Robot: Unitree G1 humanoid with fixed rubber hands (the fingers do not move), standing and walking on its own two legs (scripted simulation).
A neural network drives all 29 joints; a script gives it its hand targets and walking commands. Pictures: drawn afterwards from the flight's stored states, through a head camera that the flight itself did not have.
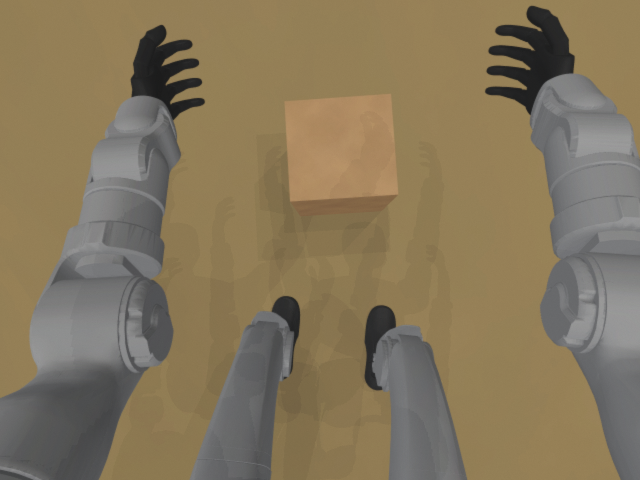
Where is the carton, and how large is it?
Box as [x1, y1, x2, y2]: [284, 94, 397, 215]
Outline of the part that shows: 390,94 284,101 290,201 300,215 381,210 397,194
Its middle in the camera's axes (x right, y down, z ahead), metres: +0.04 -0.17 +0.87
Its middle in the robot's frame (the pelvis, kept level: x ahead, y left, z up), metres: +0.56 +0.03 -0.53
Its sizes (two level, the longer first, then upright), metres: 0.210 0.200 0.250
